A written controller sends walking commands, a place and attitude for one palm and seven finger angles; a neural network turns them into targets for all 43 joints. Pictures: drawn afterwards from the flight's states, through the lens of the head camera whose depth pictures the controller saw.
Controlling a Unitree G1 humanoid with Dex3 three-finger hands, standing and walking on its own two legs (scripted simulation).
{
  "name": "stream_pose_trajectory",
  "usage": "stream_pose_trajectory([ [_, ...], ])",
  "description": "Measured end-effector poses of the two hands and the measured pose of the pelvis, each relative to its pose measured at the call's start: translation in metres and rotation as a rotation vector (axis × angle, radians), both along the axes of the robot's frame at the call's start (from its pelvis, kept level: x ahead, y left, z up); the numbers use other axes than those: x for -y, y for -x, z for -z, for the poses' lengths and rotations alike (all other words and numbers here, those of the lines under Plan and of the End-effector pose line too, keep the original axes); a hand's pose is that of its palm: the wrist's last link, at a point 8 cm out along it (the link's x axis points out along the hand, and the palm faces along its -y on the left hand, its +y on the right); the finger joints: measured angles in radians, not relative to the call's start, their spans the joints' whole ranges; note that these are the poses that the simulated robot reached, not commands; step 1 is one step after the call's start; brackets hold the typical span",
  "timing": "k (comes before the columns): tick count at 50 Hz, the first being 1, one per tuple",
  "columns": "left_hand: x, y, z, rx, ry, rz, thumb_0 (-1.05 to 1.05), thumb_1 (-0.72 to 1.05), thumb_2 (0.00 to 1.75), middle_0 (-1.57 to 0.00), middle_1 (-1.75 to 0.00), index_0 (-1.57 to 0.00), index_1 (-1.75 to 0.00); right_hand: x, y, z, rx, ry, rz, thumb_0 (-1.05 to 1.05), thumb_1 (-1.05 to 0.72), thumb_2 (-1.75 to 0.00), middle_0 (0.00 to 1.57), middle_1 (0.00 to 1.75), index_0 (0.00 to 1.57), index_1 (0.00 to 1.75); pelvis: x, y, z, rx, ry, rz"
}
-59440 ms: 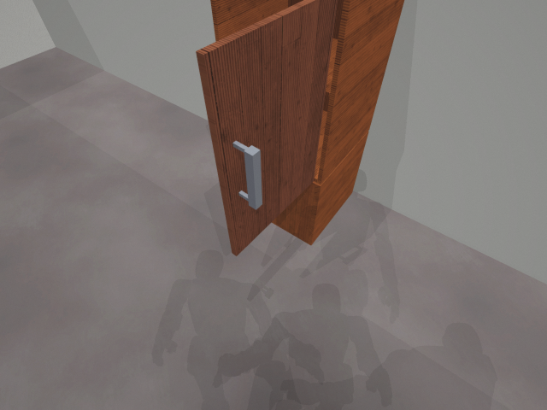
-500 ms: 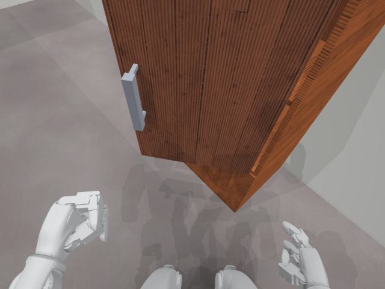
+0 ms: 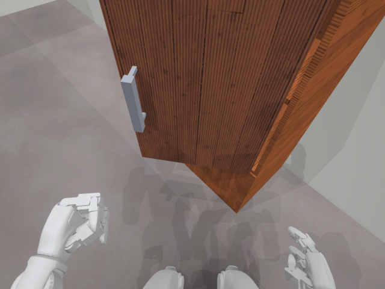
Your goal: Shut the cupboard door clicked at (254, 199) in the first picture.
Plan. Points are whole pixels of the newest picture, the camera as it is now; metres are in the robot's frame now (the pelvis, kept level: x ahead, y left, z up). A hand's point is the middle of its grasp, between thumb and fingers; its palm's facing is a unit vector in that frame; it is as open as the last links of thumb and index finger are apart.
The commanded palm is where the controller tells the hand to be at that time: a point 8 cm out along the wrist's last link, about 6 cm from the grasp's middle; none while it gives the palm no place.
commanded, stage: bring the fist close to the handle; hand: left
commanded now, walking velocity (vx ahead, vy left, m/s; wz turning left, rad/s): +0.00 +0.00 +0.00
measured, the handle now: (136, 101) +0.53 +0.18 +0.05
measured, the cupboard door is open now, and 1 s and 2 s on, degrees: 38 38 33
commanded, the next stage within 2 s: push the door shut along its arc in 1.42 s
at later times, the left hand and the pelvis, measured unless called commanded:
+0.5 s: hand (121, 173) +0.32 +0.16 +0.07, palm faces -0.07 -1.00 -0.04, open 3.1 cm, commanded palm +0.30 +0.22 +0.06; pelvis +0.00 -0.02 +0.00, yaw +0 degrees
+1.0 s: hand (141, 139) +0.41 +0.15 +0.05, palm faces -0.10 -0.99 -0.03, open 3.1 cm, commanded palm +0.40 +0.21 +0.06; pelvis +0.00 -0.03 +0.01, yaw -1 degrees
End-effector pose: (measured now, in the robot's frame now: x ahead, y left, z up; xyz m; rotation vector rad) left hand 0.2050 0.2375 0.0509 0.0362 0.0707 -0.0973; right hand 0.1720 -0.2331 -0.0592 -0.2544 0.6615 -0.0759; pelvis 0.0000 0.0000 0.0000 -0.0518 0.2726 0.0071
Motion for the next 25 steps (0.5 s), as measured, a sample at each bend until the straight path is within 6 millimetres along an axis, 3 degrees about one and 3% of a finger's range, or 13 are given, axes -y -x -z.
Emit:
stream_pose_trajectory([
  [3, 0.005, 0.003, 0.004, -0.038, 0.004, 0.019, 0.02, 0.90, 0.90, -1.29, -1.50, -1.29, -1.50, 0.000, -0.001, -0.002, 0.010, -0.004, 0.003, 0.02, -0.90, -0.90, 0.20, 0.30, 0.20, 0.30, 0.002, 0.000, -0.001, 0.003, -0.003, 0.003],
  [7, 0.004, -0.004, -0.009, 0.059, -0.013, -0.014, 0.02, 0.90, 0.90, -1.30, -1.50, -1.30, -1.50, 0.001, -0.002, 0.000, 0.013, 0.008, -0.014, 0.02, -0.90, -0.90, 0.20, 0.30, 0.20, 0.30, 0.006, 0.002, 0.001, 0.005, -0.002, -0.004],
  [11, 0.003, -0.027, -0.012, 0.137, -0.013, -0.036, 0.02, 0.90, 0.90, -1.30, -1.50, -1.30, -1.50, 0.005, -0.001, 0.010, -0.011, 0.015, -0.028, 0.02, -0.90, -0.90, 0.20, 0.30, 0.20, 0.30, 0.010, 0.005, 0.006, -0.006, -0.002, -0.012],
  [17, 0.018, -0.063, 0.005, 0.017, -0.003, 0.043, 0.02, 0.90, 0.90, -1.30, -1.50, -1.30, -1.50, 0.016, 0.011, 0.016, -0.065, 0.006, 0.021, 0.02, -0.90, -0.90, 0.20, 0.30, 0.20, 0.30, 0.015, 0.004, 0.004, -0.017, -0.010, -0.002],
  [25, 0.018, -0.096, -0.019, 0.098, -0.002, -0.024, 0.02, 0.90, 0.90, -1.30, -1.50, -1.30, -1.50, 0.030, 0.031, 0.016, -0.129, 0.006, 0.067, 0.02, -0.90, -0.90, 0.20, 0.30, 0.20, 0.30, 0.020, -0.003, -0.005, -0.017, -0.025, 0.009],
])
